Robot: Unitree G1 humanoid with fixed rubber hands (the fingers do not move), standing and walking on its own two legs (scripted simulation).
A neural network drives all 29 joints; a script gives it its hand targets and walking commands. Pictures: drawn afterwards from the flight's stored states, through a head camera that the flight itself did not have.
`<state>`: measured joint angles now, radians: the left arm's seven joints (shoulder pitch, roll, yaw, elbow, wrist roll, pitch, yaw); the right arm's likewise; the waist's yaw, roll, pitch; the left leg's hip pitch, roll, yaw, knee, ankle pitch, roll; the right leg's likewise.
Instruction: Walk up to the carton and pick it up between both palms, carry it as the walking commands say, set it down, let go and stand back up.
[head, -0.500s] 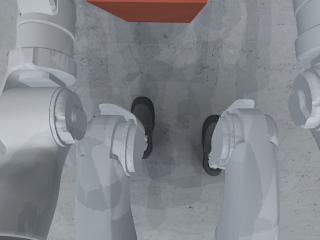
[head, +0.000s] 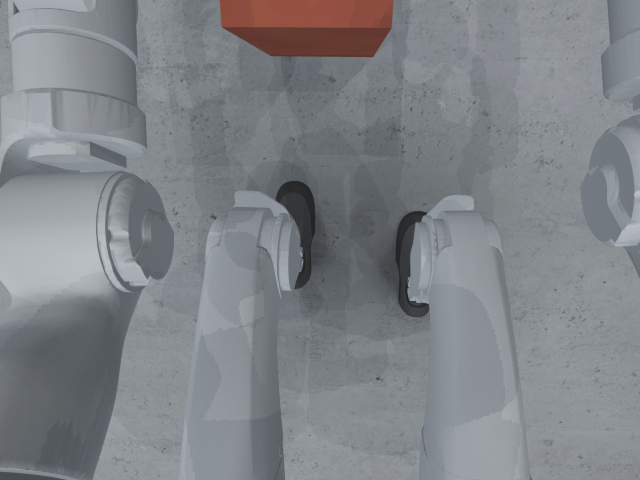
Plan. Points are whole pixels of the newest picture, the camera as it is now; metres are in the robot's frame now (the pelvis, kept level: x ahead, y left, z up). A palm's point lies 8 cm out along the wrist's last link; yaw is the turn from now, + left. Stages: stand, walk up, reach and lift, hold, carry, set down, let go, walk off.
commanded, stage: set down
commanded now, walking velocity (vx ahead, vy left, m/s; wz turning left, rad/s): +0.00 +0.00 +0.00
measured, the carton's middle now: out of the picture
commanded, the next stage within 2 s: let go in 0.64 s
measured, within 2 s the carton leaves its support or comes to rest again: neither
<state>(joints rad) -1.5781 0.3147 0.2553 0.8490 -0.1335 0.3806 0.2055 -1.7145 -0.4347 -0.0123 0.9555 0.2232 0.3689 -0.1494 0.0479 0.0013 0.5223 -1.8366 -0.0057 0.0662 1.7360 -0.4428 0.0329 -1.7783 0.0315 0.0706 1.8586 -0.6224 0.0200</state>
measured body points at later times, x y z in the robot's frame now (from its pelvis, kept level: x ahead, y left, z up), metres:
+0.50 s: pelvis +0.00 +0.00 +0.13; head +0.37 -0.01 +0.36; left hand +0.60 +0.19 +0.01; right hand +0.63 -0.16 +0.02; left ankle +0.14 +0.11 -0.46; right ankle +0.09 -0.12 -0.46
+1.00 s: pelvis +0.02 +0.01 +0.19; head +0.34 +0.00 +0.50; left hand +0.46 +0.24 +0.05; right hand +0.49 -0.17 +0.05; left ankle +0.14 +0.11 -0.46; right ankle +0.09 -0.12 -0.46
